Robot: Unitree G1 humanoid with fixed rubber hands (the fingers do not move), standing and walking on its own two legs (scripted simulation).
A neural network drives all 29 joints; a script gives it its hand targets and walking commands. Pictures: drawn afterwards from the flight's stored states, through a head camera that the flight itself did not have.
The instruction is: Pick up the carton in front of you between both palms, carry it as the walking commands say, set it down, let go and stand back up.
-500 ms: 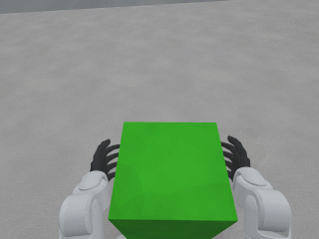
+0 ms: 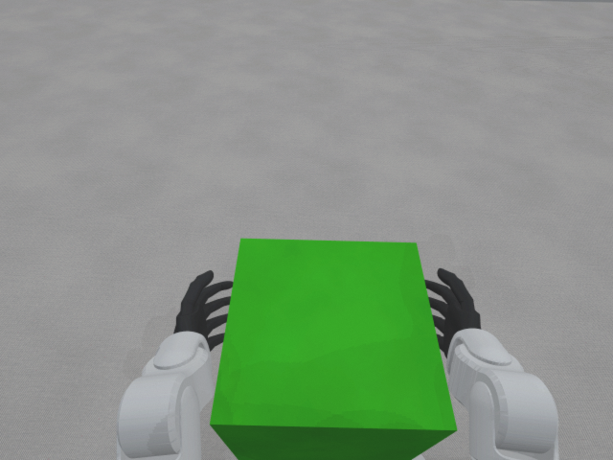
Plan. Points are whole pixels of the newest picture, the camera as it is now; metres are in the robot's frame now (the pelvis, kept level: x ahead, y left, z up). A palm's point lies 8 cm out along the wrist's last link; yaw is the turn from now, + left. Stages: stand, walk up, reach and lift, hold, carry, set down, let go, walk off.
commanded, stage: carry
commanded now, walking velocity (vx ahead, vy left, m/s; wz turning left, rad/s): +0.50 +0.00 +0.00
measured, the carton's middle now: (323, 361) +0.23 +0.00 +0.01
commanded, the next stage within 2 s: none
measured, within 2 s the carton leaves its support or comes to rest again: neither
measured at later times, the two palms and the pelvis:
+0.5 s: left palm (252, 163) +0.55 +0.11 +0.09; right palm (420, 163) +0.57 -0.19 +0.08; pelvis +0.33 -0.05 +0.00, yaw +3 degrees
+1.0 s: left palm (239, 78) +0.89 +0.17 +0.08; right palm (366, 78) +0.89 -0.13 +0.09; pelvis +0.65 +0.02 +0.00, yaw +0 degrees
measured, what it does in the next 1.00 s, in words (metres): walks ahead: right foot, then left foot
